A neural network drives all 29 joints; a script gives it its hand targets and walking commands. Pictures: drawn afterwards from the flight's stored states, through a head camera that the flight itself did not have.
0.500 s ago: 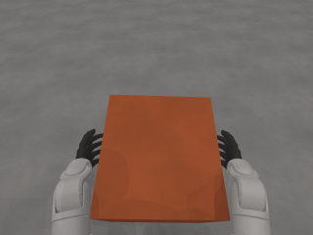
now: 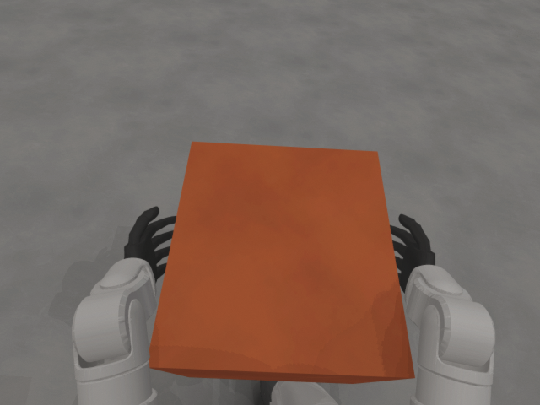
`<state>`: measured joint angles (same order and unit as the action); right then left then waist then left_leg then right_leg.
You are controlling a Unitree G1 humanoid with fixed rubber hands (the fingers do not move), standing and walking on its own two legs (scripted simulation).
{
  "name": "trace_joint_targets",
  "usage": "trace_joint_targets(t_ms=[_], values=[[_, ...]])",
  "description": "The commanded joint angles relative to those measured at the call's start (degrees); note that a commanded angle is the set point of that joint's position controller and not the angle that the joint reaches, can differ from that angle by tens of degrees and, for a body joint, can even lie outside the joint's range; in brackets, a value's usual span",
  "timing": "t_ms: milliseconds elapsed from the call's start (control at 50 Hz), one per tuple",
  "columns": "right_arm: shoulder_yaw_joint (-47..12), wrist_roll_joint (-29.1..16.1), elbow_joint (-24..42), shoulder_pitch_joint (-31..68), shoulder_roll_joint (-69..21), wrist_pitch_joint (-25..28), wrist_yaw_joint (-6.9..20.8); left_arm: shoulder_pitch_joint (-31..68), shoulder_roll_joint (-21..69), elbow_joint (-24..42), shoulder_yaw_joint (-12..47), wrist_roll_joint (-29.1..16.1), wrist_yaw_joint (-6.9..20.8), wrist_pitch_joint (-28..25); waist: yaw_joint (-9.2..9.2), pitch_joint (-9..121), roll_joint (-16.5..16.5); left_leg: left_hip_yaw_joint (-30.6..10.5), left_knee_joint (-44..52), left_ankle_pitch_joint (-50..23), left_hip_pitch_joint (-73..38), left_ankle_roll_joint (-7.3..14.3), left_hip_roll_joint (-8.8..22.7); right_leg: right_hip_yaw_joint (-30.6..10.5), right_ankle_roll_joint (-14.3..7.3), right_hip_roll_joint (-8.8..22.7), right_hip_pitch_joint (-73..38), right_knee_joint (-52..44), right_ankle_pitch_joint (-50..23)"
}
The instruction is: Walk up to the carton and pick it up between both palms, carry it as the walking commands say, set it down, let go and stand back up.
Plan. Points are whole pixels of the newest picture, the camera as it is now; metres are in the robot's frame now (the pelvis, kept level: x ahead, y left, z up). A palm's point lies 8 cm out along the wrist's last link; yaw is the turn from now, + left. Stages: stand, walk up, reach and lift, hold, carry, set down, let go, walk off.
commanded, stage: carry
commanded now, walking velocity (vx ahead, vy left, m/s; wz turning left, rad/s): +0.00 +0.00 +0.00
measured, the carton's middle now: (277, 270) +0.31 -0.03 +0.02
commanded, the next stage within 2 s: none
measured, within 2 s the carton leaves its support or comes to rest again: neither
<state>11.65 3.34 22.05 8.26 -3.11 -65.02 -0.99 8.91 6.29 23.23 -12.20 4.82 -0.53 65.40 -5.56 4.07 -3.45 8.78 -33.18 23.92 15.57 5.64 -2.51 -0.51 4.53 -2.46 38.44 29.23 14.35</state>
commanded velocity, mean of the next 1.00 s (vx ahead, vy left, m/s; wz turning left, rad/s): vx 0.00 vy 0.00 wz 0.00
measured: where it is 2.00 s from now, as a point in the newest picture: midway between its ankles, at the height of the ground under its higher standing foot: outside the picture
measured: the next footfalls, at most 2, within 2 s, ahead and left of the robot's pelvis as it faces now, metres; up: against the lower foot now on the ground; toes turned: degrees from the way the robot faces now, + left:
right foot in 0.32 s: -0.11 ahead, -0.14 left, +0.00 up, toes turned -6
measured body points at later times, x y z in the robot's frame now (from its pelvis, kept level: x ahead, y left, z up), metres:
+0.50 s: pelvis -0.12 -0.02 +0.01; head -0.14 -0.02 +0.46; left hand +0.15 +0.14 +0.07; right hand +0.12 -0.22 +0.06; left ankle -0.06 +0.04 -0.72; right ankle -0.11 -0.15 -0.72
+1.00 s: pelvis -0.19 -0.03 +0.00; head -0.20 -0.04 +0.45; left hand +0.09 +0.16 +0.08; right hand +0.10 -0.20 +0.06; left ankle -0.06 +0.04 -0.72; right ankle -0.15 -0.13 -0.72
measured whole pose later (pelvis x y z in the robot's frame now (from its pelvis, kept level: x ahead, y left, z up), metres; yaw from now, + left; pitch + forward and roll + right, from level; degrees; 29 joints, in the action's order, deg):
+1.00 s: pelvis -0.19 -0.03 +0.00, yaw -2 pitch +3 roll +0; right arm 7.9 7.6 11.3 10.2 -2.4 -64.9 -0.1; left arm 8.5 4.1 14.9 -13.3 5.6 -0.1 65.7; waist 2.1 5.6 1.5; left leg 10.5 -31.5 11.5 29.4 3.3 0.9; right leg 4.2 -2.7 0.4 23.7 35.8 15.5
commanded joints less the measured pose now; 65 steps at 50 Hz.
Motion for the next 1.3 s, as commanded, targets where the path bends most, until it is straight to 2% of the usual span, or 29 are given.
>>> trace_joint_targets(t_ms=[0, 80, 120, 160, 200, 240, 280, 340, 360, 440, 460, 500, 540, 600, 640, 700, 720, 760, 800, 900, 920, 940, 960, 1000, 1020, 1060, 1120, 1220, 1280], values=[[-47.6, -24.9, 4.4, 26.4, -46.2, -2.2, 15.1, 20.2, 44.1, 1.9, 45.6, -15.8, 9.0, 1.1, 5.50, 17.9, 14.4, -7.2, 6.3, -54.9, -17.6, -2.2, 17.2, 1.9, -2.7, 0.5, 4.9, 30.3, -1.0], [-45.6, -21.3, 6.6, 27.0, -46.0, -1.9, 14.2, 33.7, 46.0, 8.7, 50.6, -22.8, 10.9, 1.7, 5.28, 10.5, 8.3, -15.5, 15.2, -14.9, -5.2, -2.3, 16.8, 1.6, -2.1, 3.5, 0.0, 27.9, -0.8], [-46.1, -21.5, 7.7, 28.8, -46.9, -1.3, 13.3, 31.9, 44.2, 7.2, 50.0, -22.7, 11.2, 1.4, 5.05, 10.3, 3.1, -12.6, 14.7, -14.5, -4.3, -2.6, 17.1, 3.5, -0.7, 3.2, -4.7, 20.3, 1.4], [-43.7, -20.1, 5.5, 24.9, -44.0, -1.5, 12.6, 28.2, 43.0, 4.8, 49.2, -22.0, 10.9, 1.4, 5.02, 11.0, 10.1, -9.0, 13.6, -14.0, -4.7, -1.3, 17.0, 4.1, -0.8, 3.6, -9.4, 12.7, 3.1], [-41.6, -15.8, 0.9, 19.3, -41.5, -2.0, 11.9, 21.9, 40.8, -0.8, 46.5, -20.7, 12.0, 2.5, 5.13, 14.4, 8.8, -12.8, 13.0, -11.7, -3.8, 0.2, 19.2, 4.2, -1.6, 3.7, -15.3, 3.3, 7.7], [-40.1, -13.1, -5.9, 12.1, -40.6, -2.4, 11.7, 22.6, 40.8, -2.4, 46.7, -21.6, 12.8, 2.6, 5.25, 12.9, 6.7, -9.8, 9.1, -14.6, 0.7, -2.5, 15.8, 3.1, -2.1, 5.5, -23.2, -5.4, -3.1], [-40.6, -14.2, -4.8, 17.0, -41.9, -2.4, 12.0, 24.1, 39.8, -5.5, 46.2, -21.6, 13.2, 2.7, 4.25, 15.3, 4.2, -9.7, 5.6, -22.3, 1.7, -5.9, 12.9, -4.8, -4.2, 12.2, -27.5, -2.4, -14.7], [-44.0, -17.7, 0.6, 22.0, -43.9, -1.1, 12.4, 25.1, 42.0, 0.4, 48.4, -23.1, 13.8, 1.5, 4.84, 17.2, 6.7, -7.9, 6.5, -27.5, -0.5, -4.3, 10.9, -0.8, -4.5, 12.0, -25.3, 2.2, -17.3], [-44.4, -18.1, -1.7, 22.5, -47.9, -1.1, 13.0, 30.9, 42.7, 3.9, 49.1, -23.7, 13.5, 1.3, 5.04, 17.8, 7.3, -8.3, 5.7, -29.3, -4.0, -4.2, 12.5, -0.2, -4.6, 10.6, -21.6, 1.8, -12.0], [-47.1, -22.5, 8.3, 33.5, -49.2, 0.0, 13.4, 30.1, 44.7, 4.0, 46.7, -22.9, 12.8, 0.9, 5.08, 15.3, -0.5, -6.7, 6.3, -4.9, -1.7, -2.5, 9.5, -2.6, -5.3, 10.3, -16.7, -5.3, 3.3], [-47.5, -22.9, 11.4, 35.5, -47.5, 0.9, 13.2, 30.3, 44.7, 4.9, 46.6, -23.2, 12.7, 0.8, 5.32, 14.5, 4.0, -8.0, 9.6, 0.1, -0.6, -3.3, 9.8, -2.4, -5.3, 10.3, -16.0, -5.8, 8.3], [-47.1, -23.1, 8.1, 31.4, -47.8, -0.2, 13.1, 30.8, 45.1, 6.8, 45.6, -21.9, 12.1, 0.5, 5.04, 13.4, 3.0, -7.9, 11.1, 7.9, 3.1, -2.7, 8.4, -2.6, -6.4, 8.5, -13.9, -6.2, 18.8], [-47.7, -23.5, 7.8, 31.4, -46.6, -0.6, 12.6, 25.9, 43.4, 4.1, 44.4, -20.4, 11.7, 1.2, 4.85, 13.1, -4.9, -3.6, 4.4, 2.8, 4.5, -2.8, 5.3, -4.4, -7.6, 9.7, -13.7, -10.6, 23.6], [-45.9, -20.4, 2.9, 25.8, -44.3, -1.0, 13.3, 23.5, 43.1, 0.5, 44.2, -18.2, 11.3, 1.2, 5.09, 16.5, 1.3, -5.9, 5.5, -8.0, -2.1, -3.0, 8.7, -3.3, -7.0, 11.3, -14.8, -6.6, 10.7], [-46.9, -21.5, 1.2, 26.2, -45.4, -0.9, 13.1, 21.1, 40.7, -0.8, 43.3, -17.6, 11.2, 1.1, 5.29, 18.0, -1.0, -7.3, 6.8, -7.3, 1.2, -2.8, 10.2, -1.9, -6.5, 9.1, -19.1, -4.2, 4.1], [-45.4, -19.9, -0.4, 25.0, -44.6, -0.8, 13.6, 23.8, 40.0, -0.2, 44.3, -19.0, 12.0, 1.3, 4.97, 12.2, 1.2, -6.3, 8.4, 3.3, 1.1, -2.6, 7.4, -5.1, -6.7, 10.7, -10.0, -9.8, 20.7], [-43.8, -20.1, -1.5, 27.5, -44.3, -1.2, 13.7, 22.3, 39.7, -3.5, 42.6, -17.7, 12.2, 1.6, 5.09, 8.7, 2.3, -8.6, 11.7, 11.3, 5.5, -2.2, 8.3, 1.0, -5.5, 5.9, -8.6, -5.3, 19.8], [-42.6, -18.1, -6.0, 28.1, -42.3, -0.4, 13.8, 26.7, 39.5, -5.0, 42.3, -17.5, 12.6, 1.0, 6.08, 6.1, 11.3, -12.6, 20.8, 20.9, 15.5, -2.0, 14.5, 5.0, -6.0, 2.3, -17.7, 6.2, 10.9], [-42.4, -19.9, -5.2, 31.5, -43.9, 0.6, 14.2, 35.8, 41.4, -2.7, 44.0, -20.7, 12.9, 0.3, 6.00, 4.8, 17.9, -13.3, 26.0, 23.1, 19.4, -4.2, 15.7, 7.5, -6.6, 0.9, -20.1, 13.7, 7.5], [-42.2, -17.7, -3.3, 31.4, -45.8, 1.6, 12.6, 35.6, 44.1, -2.1, 44.8, -22.7, 12.8, -0.5, 6.37, 13.9, 6.1, -5.9, 12.4, 5.7, 8.5, -3.4, 11.4, 3.1, -8.6, 3.9, -19.8, 2.6, 4.3], [-42.7, -18.1, -2.6, 30.9, -46.9, 1.7, 12.6, 33.5, 43.5, -1.5, 44.6, -23.2, 13.1, -0.4, 6.36, 14.5, 1.8, -5.0, 8.1, 3.7, 7.1, -3.8, 9.6, -1.2, -9.2, 6.0, -19.0, -3.0, 9.5], [-41.8, -16.4, -3.5, 25.8, -46.4, 1.5, 11.8, 33.0, 43.4, -1.4, 43.6, -23.3, 13.3, -0.4, 5.79, 17.2, -6.5, -3.5, -1.9, -4.9, 6.2, -4.9, 6.8, -14.2, -12.0, 13.4, -18.8, -12.2, 21.7], [-43.5, -18.2, 3.6, 29.6, -45.0, 1.8, 11.2, 30.6, 44.2, -0.1, 45.7, -25.1, 13.3, -0.3, 5.02, 20.5, -10.1, -4.1, -7.3, -7.9, 4.8, -4.9, 5.6, -16.2, -11.9, 16.9, -19.2, -13.5, 16.8], [-43.0, -16.7, 1.7, 26.0, -46.0, 1.4, 10.5, 28.7, 44.9, -0.2, 43.9, -24.2, 13.2, 0.2, 5.17, 22.5, -12.0, -5.7, -6.7, -6.1, 2.5, -3.5, 5.0, -12.5, -12.8, 15.6, -17.6, -12.4, 17.9], [-41.8, -16.6, 2.5, 30.7, -46.5, 2.3, 10.5, 28.3, 45.8, -3.4, 42.3, -22.5, 13.6, -0.6, 5.50, 21.0, -8.3, -3.5, -7.6, -6.6, 0.1, -3.6, 3.7, -10.2, -12.1, 14.4, -13.9, -12.3, 19.3], [-45.5, -19.5, 5.5, 31.0, -49.8, 2.4, 11.1, 31.4, 45.6, 6.6, 46.8, -24.9, 12.8, -1.8, 5.49, 21.0, -5.4, -2.7, 4.4, -12.9, -2.6, -3.6, 4.5, -3.1, -10.4, 11.0, -17.0, -5.7, 5.3], [-42.7, -16.6, 0.0, 28.6, -47.0, 3.6, 12.1, 28.8, 42.3, 1.5, 44.4, -20.2, 12.6, -2.9, 6.14, 23.4, 8.6, -9.8, 2.9, -29.4, -5.4, -1.9, 11.9, -1.9, -7.1, 10.5, -21.5, 4.0, -14.4], [-44.4, -18.4, -1.1, 25.9, -45.4, 2.7, 13.1, 27.0, 39.6, 2.4, 43.9, -19.2, 11.4, -2.1, 6.34, 13.7, 8.0, -13.3, 12.4, -0.9, 6.1, -1.8, 11.9, -1.3, -6.9, 7.6, -22.0, -1.5, 1.2], [-44.2, -17.4, -3.2, 24.0, -44.0, 1.9, 13.0, 25.0, 38.4, -1.7, 42.0, -17.2, 11.3, -1.1, 5.64, 12.5, 2.1, -11.6, 10.0, -6.2, 5.4, -2.3, 11.2, -2.3, -7.4, 8.6, -22.1, -4.2, 0.5]])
